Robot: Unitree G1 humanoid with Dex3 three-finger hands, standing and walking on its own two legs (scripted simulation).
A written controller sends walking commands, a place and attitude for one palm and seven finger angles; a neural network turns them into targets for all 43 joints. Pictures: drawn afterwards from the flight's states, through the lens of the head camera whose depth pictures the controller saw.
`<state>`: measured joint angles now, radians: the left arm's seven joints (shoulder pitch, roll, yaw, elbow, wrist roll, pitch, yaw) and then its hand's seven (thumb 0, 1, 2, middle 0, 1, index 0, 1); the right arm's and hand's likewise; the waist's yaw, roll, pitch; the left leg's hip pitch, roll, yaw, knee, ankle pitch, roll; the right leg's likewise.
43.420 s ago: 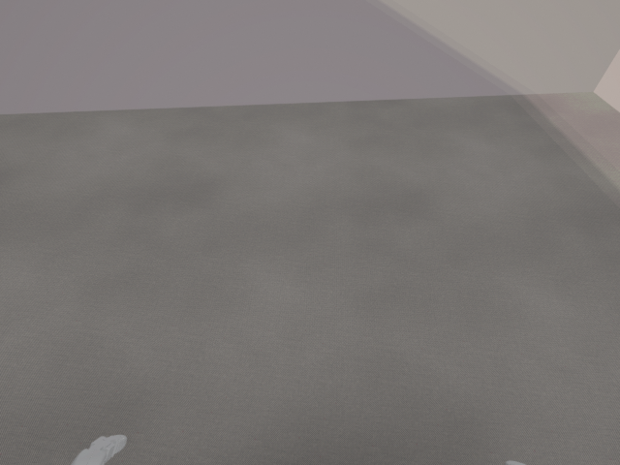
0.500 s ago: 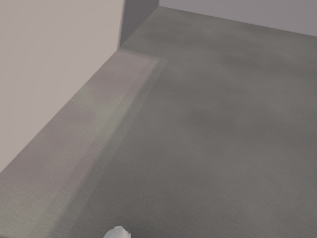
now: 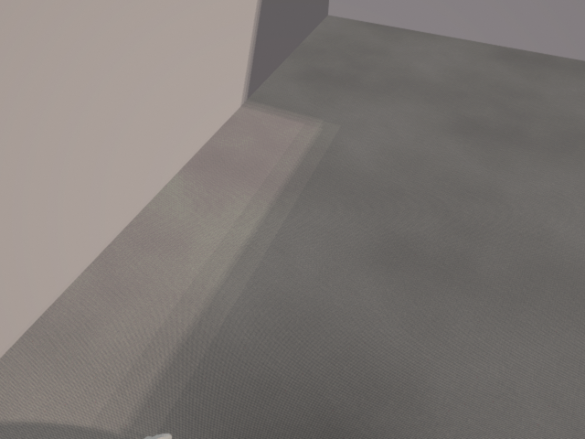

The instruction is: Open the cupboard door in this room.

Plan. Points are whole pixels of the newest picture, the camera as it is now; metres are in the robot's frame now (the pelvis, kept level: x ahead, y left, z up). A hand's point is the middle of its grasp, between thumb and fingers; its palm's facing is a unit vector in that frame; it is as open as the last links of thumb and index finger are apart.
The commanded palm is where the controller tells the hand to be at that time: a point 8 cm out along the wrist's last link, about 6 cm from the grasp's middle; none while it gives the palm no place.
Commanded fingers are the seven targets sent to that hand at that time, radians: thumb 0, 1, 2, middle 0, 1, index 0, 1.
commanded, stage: turn to face it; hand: left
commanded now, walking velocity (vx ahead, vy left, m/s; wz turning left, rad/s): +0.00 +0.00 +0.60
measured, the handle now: out of the picture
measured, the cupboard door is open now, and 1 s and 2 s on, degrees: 52 52 52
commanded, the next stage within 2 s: none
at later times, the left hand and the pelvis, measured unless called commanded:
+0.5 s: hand out of the picture +0.13 +0.21 -0.15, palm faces +0.32 -0.90 -0.29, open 7.4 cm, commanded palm none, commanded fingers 0.00 0.90 0.90 -0.20 -0.30 -0.20 -0.30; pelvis +0.08 -0.04 +0.00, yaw +17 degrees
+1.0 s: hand out of the picture +0.02 +0.16 -0.17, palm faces +0.61 -0.76 -0.23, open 7.4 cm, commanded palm none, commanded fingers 0.00 0.90 0.90 -0.20 -0.30 -0.20 -0.30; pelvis +0.09 -0.05 +0.00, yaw +36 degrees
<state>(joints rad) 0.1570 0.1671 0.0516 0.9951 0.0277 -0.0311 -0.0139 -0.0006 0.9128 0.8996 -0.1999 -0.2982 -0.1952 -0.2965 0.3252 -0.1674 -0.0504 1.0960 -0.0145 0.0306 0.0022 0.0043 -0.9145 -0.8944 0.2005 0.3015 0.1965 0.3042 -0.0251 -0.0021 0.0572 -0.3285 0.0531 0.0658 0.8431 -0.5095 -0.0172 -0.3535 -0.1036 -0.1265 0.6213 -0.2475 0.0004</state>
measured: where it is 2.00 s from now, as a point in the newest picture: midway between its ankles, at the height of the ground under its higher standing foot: outside the picture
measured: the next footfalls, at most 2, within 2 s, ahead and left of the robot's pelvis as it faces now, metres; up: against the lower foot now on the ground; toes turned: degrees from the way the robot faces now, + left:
left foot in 0.20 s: +0.10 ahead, +0.13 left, +0.00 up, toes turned +15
right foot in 0.48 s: +0.16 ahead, -0.13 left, +0.00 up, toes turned +13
